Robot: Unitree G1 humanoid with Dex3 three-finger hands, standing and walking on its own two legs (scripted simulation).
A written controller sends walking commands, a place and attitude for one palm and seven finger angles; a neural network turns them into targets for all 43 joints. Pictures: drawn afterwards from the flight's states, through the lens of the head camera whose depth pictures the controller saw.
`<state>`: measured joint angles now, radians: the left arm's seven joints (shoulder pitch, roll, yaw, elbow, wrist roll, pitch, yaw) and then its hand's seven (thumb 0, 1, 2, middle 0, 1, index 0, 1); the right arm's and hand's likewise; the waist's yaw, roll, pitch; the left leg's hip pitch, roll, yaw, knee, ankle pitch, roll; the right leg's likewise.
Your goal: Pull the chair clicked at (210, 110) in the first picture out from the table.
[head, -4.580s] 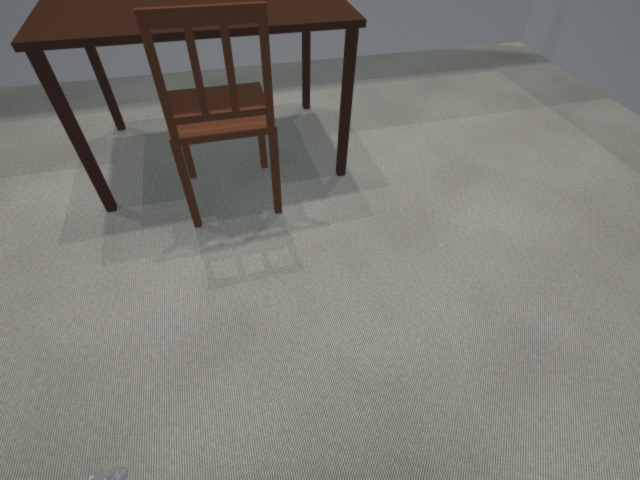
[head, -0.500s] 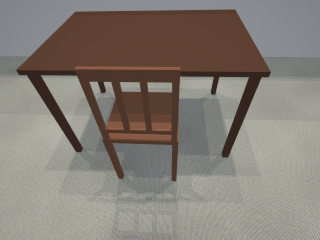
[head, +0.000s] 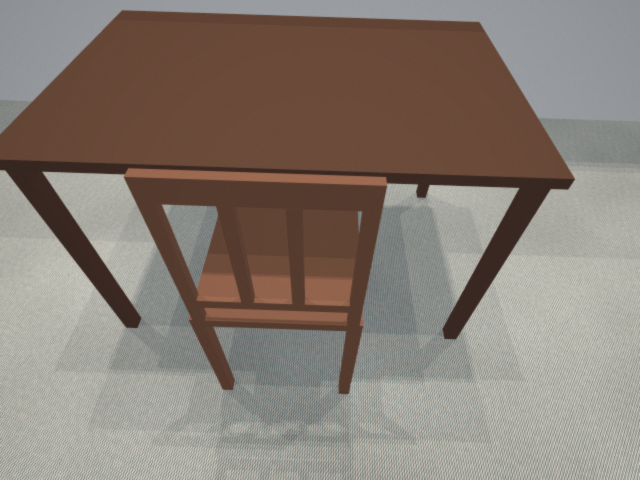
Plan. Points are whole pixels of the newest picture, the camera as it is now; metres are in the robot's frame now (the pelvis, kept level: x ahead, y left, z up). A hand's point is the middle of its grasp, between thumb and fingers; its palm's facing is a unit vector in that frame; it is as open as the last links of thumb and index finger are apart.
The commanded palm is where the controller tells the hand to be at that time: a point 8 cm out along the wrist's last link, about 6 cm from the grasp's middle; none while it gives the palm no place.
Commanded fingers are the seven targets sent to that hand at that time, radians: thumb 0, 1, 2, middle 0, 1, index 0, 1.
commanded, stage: come to a stop and stand still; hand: left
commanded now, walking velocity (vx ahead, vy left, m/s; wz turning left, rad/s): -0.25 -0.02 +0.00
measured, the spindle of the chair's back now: (238, 258) +0.49 +0.18 -0.09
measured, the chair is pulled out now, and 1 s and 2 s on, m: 0.00 0.00 0.00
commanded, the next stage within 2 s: look again from close up in 1.12 s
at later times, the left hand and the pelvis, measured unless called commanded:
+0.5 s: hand out of the picture +0.08 +0.20 -0.18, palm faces +0.06 -0.97 -0.23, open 7.3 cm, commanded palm none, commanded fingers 0.00 0.90 0.90 -0.20 -0.30 -0.20 -0.30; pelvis +0.02 +0.01 +0.00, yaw +0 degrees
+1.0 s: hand out of the picture -0.03 +0.14 -0.17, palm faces +0.04 -0.99 -0.16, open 7.4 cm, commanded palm none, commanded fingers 0.00 0.90 0.90 -0.20 -0.30 -0.20 -0.30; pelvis -0.01 -0.01 +0.01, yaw +0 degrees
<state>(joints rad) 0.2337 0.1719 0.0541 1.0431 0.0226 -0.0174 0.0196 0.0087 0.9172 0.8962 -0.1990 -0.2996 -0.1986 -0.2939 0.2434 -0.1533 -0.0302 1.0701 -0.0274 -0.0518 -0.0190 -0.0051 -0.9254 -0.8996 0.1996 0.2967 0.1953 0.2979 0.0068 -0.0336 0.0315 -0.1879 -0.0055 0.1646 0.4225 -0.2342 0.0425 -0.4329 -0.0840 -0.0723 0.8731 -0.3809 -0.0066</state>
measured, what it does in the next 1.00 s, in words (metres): steps on the spot: right foot, then right foot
